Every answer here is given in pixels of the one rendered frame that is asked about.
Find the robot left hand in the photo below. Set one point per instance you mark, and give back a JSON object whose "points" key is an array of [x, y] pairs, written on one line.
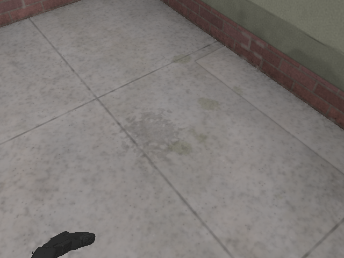
{"points": [[63, 243]]}

